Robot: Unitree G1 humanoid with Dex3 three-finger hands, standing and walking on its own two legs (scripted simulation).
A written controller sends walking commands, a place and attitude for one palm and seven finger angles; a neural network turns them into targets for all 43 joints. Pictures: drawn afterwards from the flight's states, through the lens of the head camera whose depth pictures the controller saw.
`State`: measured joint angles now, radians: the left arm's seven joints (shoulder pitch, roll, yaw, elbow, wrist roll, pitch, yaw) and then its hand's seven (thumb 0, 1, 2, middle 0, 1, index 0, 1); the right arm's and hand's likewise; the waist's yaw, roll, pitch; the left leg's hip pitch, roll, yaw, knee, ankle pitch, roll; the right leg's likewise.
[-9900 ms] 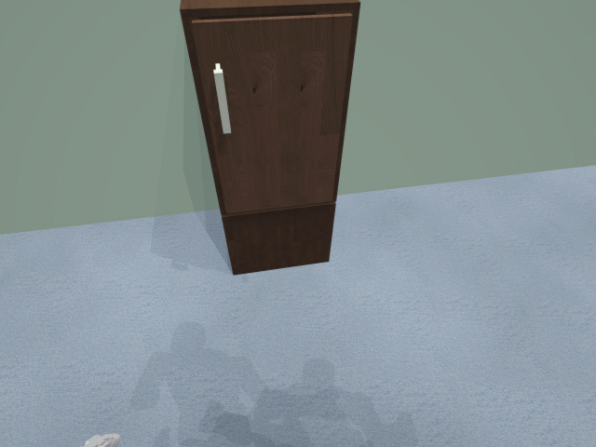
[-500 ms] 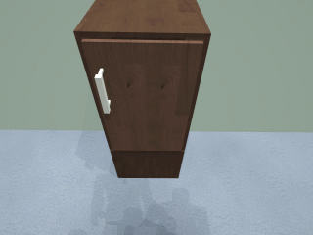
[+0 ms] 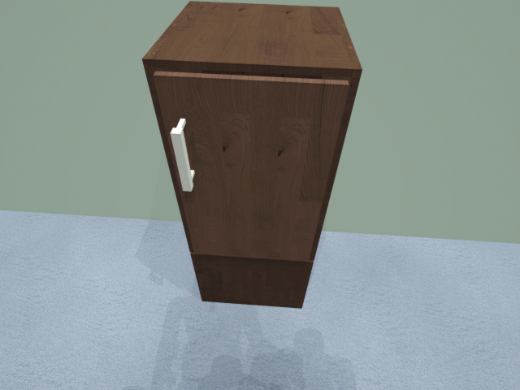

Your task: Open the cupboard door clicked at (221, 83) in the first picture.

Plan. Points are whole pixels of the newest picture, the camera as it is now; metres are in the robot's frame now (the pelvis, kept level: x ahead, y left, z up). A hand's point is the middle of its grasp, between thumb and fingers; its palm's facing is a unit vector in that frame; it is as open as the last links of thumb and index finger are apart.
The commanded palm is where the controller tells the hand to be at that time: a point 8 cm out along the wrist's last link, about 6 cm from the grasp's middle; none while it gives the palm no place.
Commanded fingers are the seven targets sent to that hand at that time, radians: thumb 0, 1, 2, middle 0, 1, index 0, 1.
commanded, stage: come to a stop and stand still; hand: left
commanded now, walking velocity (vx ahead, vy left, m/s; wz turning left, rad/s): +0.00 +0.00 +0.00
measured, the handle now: (185, 156) +0.57 +0.21 +0.04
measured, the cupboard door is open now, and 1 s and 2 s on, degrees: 0 0 0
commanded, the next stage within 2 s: look again from close up in 0.28 s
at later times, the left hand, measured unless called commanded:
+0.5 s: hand out of the picture +0.02 +0.17 -0.16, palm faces +0.01 -0.98 -0.20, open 7.3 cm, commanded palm none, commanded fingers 0.00 0.90 0.90 -0.20 -0.30 -0.20 -0.30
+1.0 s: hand out of the picture -0.05 +0.17 -0.17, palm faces +0.05 -0.99 -0.16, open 7.4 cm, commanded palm none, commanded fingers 0.00 0.90 0.90 -0.20 -0.30 -0.20 -0.30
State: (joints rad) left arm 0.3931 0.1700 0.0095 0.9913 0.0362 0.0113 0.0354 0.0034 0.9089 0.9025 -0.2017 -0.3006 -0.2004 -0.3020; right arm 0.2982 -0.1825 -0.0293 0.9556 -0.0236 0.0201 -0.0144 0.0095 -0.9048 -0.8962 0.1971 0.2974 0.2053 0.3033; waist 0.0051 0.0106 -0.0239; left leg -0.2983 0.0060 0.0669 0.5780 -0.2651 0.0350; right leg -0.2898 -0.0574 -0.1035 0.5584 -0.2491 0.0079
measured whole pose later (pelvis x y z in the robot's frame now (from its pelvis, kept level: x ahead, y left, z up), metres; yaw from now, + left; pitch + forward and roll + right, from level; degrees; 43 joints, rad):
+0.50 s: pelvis +0.00 -0.01 +0.01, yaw -1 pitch -3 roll +0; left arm 0.31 0.17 0.00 1.00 0.02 -0.01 0.04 0.00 0.92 0.90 -0.20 -0.30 -0.20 -0.30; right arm 0.30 -0.16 -0.01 1.05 -0.01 0.02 -0.01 0.01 -0.91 -0.90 0.20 0.30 0.20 0.30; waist 0.00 -0.01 0.01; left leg -0.22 0.02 0.07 0.47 -0.21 0.02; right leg -0.21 -0.03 -0.10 0.45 -0.19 -0.01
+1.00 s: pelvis -0.02 +0.01 +0.01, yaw -1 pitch -2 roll -1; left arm 0.39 0.11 0.01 1.08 0.03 0.00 0.04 0.00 0.91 0.90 -0.20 -0.30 -0.20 -0.30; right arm 0.33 -0.12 -0.02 1.10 -0.01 0.02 -0.01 0.01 -0.90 -0.90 0.20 0.30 0.20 0.30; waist 0.01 0.00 0.01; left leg -0.25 0.00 0.08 0.47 -0.19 0.05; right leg -0.25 -0.06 -0.09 0.44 -0.17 0.02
